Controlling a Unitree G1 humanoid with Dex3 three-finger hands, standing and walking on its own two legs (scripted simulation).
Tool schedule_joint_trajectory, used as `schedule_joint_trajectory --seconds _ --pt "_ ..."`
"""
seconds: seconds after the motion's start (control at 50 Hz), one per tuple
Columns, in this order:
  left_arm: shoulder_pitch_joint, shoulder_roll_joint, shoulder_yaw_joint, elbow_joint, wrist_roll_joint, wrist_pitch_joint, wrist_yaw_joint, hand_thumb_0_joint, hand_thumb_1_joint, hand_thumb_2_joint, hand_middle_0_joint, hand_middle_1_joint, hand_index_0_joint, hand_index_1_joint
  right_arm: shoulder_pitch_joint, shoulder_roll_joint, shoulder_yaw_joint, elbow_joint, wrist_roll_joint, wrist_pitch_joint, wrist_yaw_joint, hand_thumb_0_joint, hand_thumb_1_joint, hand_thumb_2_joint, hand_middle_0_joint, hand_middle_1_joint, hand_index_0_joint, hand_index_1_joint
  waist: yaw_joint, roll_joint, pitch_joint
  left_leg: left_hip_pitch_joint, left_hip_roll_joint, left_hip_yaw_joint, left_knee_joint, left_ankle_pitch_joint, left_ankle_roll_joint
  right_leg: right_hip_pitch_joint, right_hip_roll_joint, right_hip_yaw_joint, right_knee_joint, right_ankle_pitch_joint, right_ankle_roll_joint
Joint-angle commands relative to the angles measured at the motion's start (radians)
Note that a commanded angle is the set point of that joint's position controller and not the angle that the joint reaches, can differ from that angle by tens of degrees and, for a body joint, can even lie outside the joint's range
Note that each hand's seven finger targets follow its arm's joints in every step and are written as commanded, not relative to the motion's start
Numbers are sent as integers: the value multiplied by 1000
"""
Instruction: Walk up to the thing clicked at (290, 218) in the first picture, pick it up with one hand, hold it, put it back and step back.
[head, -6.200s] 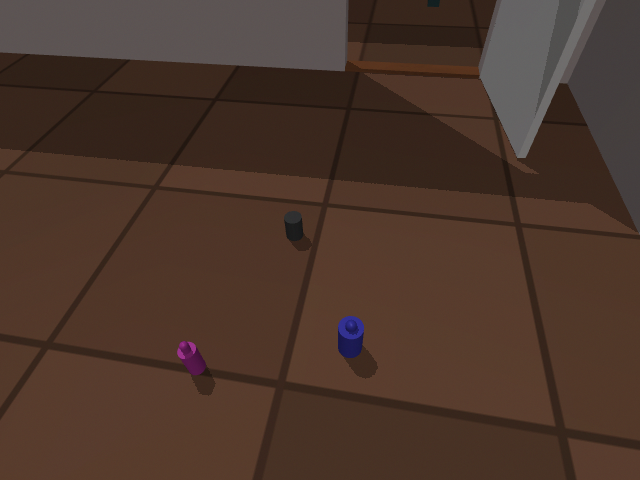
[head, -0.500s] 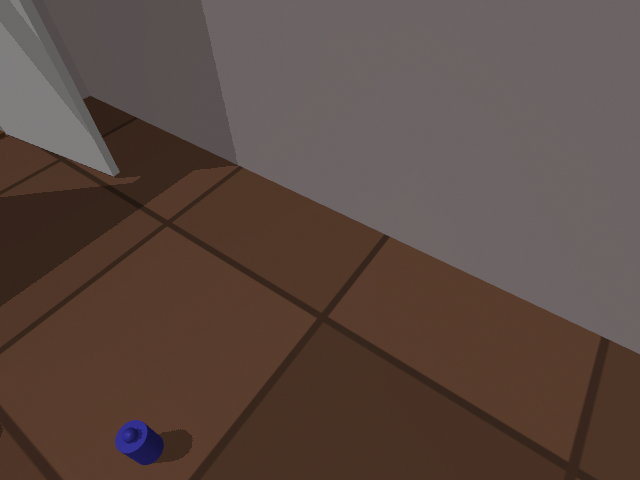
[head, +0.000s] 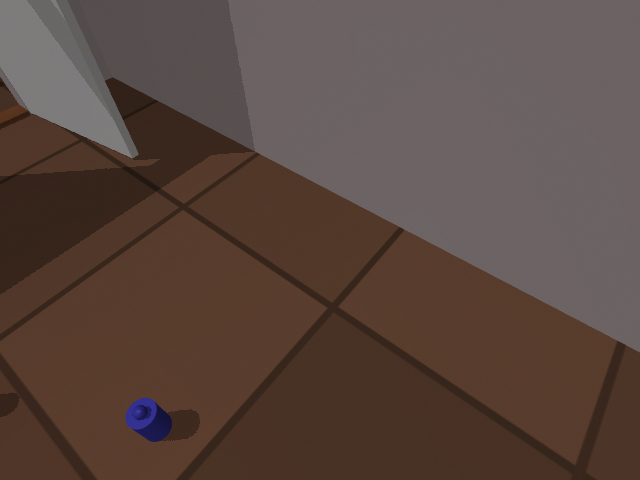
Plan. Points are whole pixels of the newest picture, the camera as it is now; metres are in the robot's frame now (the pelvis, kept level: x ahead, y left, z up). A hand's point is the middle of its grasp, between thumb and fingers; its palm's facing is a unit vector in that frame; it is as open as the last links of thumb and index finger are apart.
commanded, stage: walk up
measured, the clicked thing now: out of the picture +0.51 +1.07 -0.73
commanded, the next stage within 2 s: none
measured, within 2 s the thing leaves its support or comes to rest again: neither
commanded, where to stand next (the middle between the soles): +0.05 -0.01 m, yaw +149 degrees
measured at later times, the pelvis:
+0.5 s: pelvis -0.03 +0.03 +0.00, yaw +18 degrees
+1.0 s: pelvis +0.00 -0.07 +0.00, yaw +38 degrees
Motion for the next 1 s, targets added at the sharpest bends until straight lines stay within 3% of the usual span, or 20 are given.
schedule_joint_trajectory --seconds 0.0,0.04,0.08,0.1,0.24,0.26,0.28,0.3,0.32,0.34,0.4,0.5,0.64,0.78,0.8,0.82,0.84,0.88,0.94,0.98 --pt "24 232 67 -109 -4 -3 13 0 900 900 -200 -300 -200 -300 -37 -240 -65 -127 -12 -11 -17 0 -900 -900 200 300 200 300 36 43 -142 -83 93 -119 31 369 65 106 -51 -4 63 202 -82" --pt "21 237 80 -129 4 6 9 0 900 900 -200 -300 -200 -300 -48 -224 -64 -153 -15 1 -13 0 -900 -900 200 300 200 300 49 -25 -128 -227 48 -108 96 197 56 169 -95 42 11 75 -119" --pt "7 286 98 -171 15 6 8 0 900 900 -200 -300 -200 -300 -39 -198 -61 -184 -16 17 -9 0 -900 -900 200 300 200 300 59 -233 -126 -267 -56 15 407 -203 39 112 -315 204 -117 123 -257" --pt "-26 291 102 -205 28 2 6 0 900 900 -200 -300 -200 -300 15 -205 -66 -188 -25 24 -9 0 -900 -900 200 300 200 300 40 -241 -110 -289 3 14 474 -331 32 89 -394 233 -122 182 -309" --pt "-104 250 86 -283 24 13 -13 0 900 900 -200 -300 -200 -300 191 -182 -78 -184 -19 11 19 0 -900 -900 200 300 200 300 -36 -169 -85 -46 -11 92 103 4 36 -53 -207 -75 143 102 -148" --pt "-99 217 78 -296 18 20 -17 0 900 900 -200 -300 -200 -300 241 -201 -88 -167 -28 5 8 0 -900 -900 200 300 200 300 -52 -47 -91 12 -13 21 -14 61 50 -98 -155 -115 293 -8 -108" --pt "-55 158 69 -319 8 34 -23 0 900 900 -200 -300 -200 -300 233 -305 -110 -187 -43 -2 -2 0 -900 -900 200 300 200 300 -32 242 -67 62 201 -351 -132 203 125 -295 -16 -157 501 -310 -42" --pt "-41 154 69 -329 12 48 -19 0 900 900 -200 -300 -200 -300 184 -360 -115 -218 -51 -3 -7 0 -900 -900 200 300 200 300 -6 221 -57 -6 306 -569 -154 144 225 -367 44 -19 596 -396 -20" --pt "-58 188 73 -336 17 48 -13 0 900 900 -200 -300 -200 -300 141 -387 -123 -245 -45 -5 -8 0 -900 -900 200 300 200 300 -15 215 -17 -130 354 -617 -197 -18 306 -317 15 42 652 -387 -30" --pt "-53 212 75 -330 20 44 -17 0 900 900 -200 -300 -200 -300 104 -375 -125 -257 -44 -7 -10 0 -900 -900 200 300 200 300 -2 201 -7 -117 326 -610 -199 -70 308 -323 5 67 679 -343 -38" --pt "40 221 88 -292 12 52 -32 0 900 900 -200 -300 -200 -300 108 -269 -97 -274 -31 -17 -32 0 -900 -900 200 300 200 300 38 158 -100 99 190 -376 -127 84 170 -392 2 74 636 -172 -38" --pt "14 185 78 -344 30 67 -44 0 900 900 -200 -300 -200 -300 188 -250 -94 -303 -15 -30 -55 0 -900 -900 200 300 200 300 8 76 -165 217 179 -395 -66 321 191 -406 46 76 615 -130 -6" --pt "5 183 78 -372 22 54 -38 0 900 900 -200 -300 -200 -300 165 -289 -101 -365 -31 -8 -46 0 -900 -900 200 300 200 300 -8 160 -84 -18 163 -471 -58 174 230 -272 79 80 454 -208 -8" --pt "146 195 100 -360 17 22 -25 0 900 900 -200 -300 -200 -300 67 -279 -87 -441 -21 15 -31 0 -900 -900 200 300 200 300 73 114 -137 -206 80 -485 28 136 140 71 116 67 45 -133 -69" --pt "202 232 112 -352 26 16 -17 0 900 900 -200 -300 -200 -300 43 -234 -71 -454 -10 12 -32 0 -900 -900 200 300 200 300 113 39 -167 -274 10 -395 127 37 88 170 24 140 -87 -86 -99" --pt "194 313 127 -361 36 9 -12 0 900 900 -200 -300 -200 -300 63 -161 -52 -460 -1 11 -34 0 -900 -900 200 300 200 300 104 -209 -166 -445 -155 -214 328 -237 33 259 -197 404 -173 -93 -149" --pt "113 315 124 -399 42 13 -11 0 900 900 -200 -300 -200 -300 114 -168 -52 -441 -11 9 -50 0 -900 -900 200 300 200 300 69 -208 -129 -530 -153 -140 458 -341 -1 204 -300 471 -130 35 -177" --pt "-16 290 116 -430 44 15 -25 0 900 900 -200 -300 -200 -300 162 -235 -70 -416 -20 12 -48 0 -900 -900 200 300 200 300 19 -142 -100 -436 -78 -92 651 -307 -2 10 -353 438 -155 -10 -294" --pt "-10 208 89 -413 35 1 -21 0 900 900 -200 -300 -200 -300 142 -220 -65 -406 -17 13 -18 0 -900 -900 200 300 200 300 3 -142 -39 -402 -43 -80 670 -146 14 14 -147 170 -83 235 -156" --pt "2 215 100 -422 31 4 -21 0 900 900 -200 -300 -200 -300 188 -210 -60 -398 -16 16 -4 0 -900 -900 200 300 200 300 -2 -147 -58 -430 -28 -19 635 -107 8 106 -129 60 -50 299 -131"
